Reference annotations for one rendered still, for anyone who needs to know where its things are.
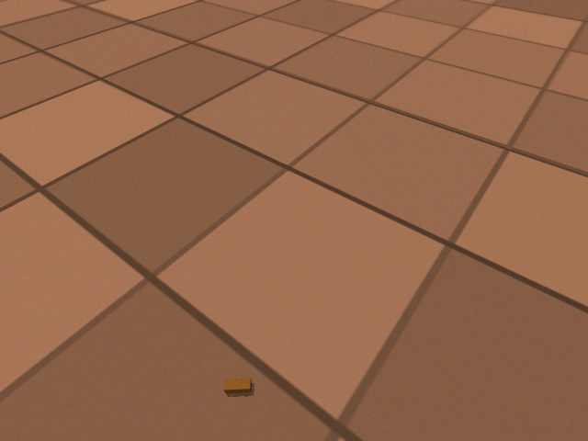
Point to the small box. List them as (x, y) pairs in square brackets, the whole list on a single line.
[(237, 385)]

